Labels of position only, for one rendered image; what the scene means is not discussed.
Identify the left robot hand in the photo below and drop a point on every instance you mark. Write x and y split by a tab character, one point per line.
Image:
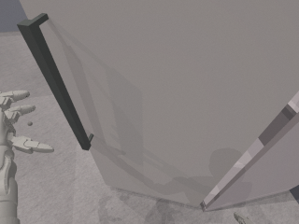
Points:
9	116

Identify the robot left forearm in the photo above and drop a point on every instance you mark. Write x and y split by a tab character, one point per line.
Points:
8	187

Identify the fridge door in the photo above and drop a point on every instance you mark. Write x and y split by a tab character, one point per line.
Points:
173	91

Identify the handle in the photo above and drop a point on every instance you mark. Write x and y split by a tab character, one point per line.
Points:
37	44

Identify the right robot hand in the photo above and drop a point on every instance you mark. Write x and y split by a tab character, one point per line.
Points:
242	219

